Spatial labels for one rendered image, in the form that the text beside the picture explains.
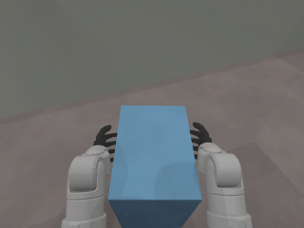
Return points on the right robot hand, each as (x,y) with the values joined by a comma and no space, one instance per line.
(203,137)

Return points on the left robot hand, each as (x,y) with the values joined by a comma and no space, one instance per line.
(102,137)

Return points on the right robot forearm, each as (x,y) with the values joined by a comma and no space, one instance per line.
(224,187)

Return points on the left robot forearm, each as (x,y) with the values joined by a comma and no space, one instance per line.
(85,191)

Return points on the carton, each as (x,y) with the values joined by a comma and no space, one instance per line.
(154,180)

